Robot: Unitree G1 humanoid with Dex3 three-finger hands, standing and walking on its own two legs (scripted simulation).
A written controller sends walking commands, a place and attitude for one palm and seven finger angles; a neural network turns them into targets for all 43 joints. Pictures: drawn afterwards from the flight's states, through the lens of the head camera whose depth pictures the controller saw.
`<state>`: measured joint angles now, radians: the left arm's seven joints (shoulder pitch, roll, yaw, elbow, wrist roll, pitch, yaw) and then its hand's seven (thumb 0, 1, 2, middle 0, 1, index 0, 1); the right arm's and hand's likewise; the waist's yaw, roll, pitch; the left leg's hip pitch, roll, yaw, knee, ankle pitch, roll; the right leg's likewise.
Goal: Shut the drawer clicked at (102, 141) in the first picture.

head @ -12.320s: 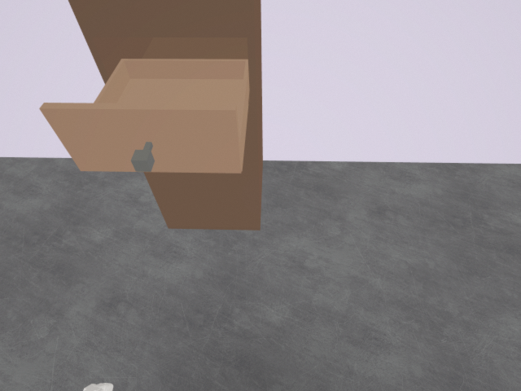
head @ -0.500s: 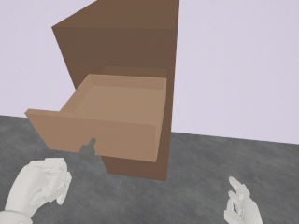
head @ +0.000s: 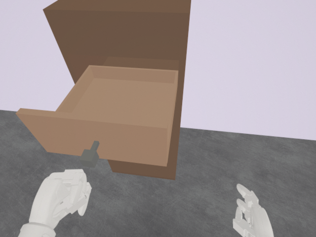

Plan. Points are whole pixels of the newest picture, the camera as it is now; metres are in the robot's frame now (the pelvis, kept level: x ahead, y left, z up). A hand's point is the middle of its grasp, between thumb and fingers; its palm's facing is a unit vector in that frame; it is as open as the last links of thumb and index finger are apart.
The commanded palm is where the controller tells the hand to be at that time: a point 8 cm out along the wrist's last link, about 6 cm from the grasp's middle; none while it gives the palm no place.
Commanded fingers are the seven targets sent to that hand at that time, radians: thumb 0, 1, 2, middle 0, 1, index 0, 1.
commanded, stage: bring the fist close to the handle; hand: left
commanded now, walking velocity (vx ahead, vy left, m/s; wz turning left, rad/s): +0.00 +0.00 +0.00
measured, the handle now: (92, 152) +0.31 +0.21 +0.05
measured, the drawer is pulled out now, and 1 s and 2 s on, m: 0.29 0.29 0.20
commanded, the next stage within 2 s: push the drawer shut in 0.82 s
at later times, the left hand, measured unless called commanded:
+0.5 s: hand (100, 189) +0.22 +0.16 +0.04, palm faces -0.07 -1.00 -0.06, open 3.3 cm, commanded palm +0.19 +0.22 +0.05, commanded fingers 0.00 0.90 0.90 -1.40 -1.60 -1.40 -1.60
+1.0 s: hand (95, 188) +0.22 +0.17 +0.05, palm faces -0.03 -1.00 -0.08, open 3.3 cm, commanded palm +0.20 +0.23 +0.05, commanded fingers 0.00 0.90 0.90 -1.40 -1.60 -1.40 -1.60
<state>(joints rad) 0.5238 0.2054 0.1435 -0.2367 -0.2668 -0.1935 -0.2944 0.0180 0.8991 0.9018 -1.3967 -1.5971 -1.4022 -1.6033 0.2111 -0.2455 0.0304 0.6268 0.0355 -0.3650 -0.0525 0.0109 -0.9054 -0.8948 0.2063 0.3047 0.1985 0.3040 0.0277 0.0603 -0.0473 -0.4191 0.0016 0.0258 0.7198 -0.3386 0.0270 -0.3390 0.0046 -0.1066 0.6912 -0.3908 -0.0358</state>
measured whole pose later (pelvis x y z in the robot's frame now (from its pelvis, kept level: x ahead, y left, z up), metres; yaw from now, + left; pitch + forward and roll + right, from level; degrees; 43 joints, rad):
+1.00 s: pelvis +0.00 +0.00 -0.02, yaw +0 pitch +8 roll -1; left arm 0.42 0.22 0.13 -0.10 -0.26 -0.32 -0.24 0.02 0.90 0.90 -1.40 -1.60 -1.40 -1.60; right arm 0.22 -0.26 0.02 0.56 0.03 -0.23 -0.05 0.01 -0.91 -0.89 0.21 0.30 0.20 0.30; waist 0.00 0.06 -0.08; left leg -0.62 0.01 0.02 0.88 -0.41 0.02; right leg -0.54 0.01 -0.11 0.86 -0.47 -0.04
